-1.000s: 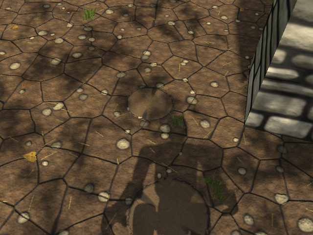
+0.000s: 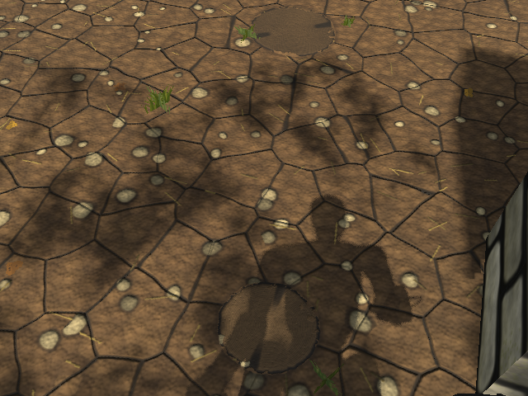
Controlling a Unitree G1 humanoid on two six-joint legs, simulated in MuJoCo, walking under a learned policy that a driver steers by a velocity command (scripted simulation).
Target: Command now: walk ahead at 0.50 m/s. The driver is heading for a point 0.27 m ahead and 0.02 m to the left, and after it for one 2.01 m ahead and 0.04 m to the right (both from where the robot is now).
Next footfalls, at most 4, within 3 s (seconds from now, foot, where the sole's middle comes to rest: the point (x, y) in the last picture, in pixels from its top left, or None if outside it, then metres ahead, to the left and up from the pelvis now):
0.56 right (335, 389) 0.49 -0.12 -0.76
1.14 left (245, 270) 0.81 0.13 -0.76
1.70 right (326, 189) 1.13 -0.11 -0.76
2.22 left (255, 124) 1.42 0.14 -0.76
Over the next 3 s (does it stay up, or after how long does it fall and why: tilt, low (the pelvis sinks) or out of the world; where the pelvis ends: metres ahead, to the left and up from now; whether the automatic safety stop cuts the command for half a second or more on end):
stays up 1.68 -0.01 0.02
